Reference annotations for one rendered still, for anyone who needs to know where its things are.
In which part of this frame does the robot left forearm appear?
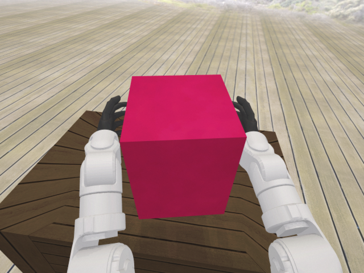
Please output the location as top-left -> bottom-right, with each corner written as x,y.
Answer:
67,130 -> 126,273

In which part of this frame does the left robot hand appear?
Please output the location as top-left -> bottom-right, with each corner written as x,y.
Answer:
97,96 -> 127,136

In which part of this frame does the carton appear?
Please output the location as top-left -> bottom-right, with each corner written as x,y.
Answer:
120,75 -> 247,219

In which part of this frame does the left robot upper arm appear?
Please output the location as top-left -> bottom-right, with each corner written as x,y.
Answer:
68,243 -> 135,273

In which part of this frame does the robot right forearm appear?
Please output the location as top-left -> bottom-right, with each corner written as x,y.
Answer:
239,131 -> 343,273

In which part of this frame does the pedestal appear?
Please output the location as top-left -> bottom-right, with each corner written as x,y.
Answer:
0,110 -> 297,273

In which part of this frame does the right robot hand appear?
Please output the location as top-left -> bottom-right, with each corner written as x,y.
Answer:
232,96 -> 259,133

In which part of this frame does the right robot upper arm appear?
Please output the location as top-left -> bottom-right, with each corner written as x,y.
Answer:
268,233 -> 342,273

